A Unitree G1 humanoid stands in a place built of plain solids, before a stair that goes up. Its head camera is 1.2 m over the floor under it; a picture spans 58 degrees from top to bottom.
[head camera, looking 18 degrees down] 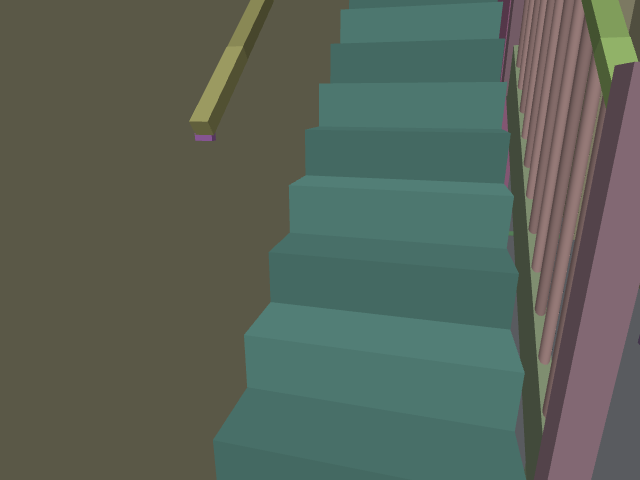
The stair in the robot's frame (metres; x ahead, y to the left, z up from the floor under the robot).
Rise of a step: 0.21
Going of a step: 0.26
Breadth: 0.90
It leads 14 degrees to the right of straight ahead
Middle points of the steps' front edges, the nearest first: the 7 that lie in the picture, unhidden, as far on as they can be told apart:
0.96 -0.11 0.21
1.21 -0.17 0.43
1.47 -0.24 0.64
1.72 -0.30 0.85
1.98 -0.37 1.07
2.23 -0.43 1.28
2.49 -0.49 1.49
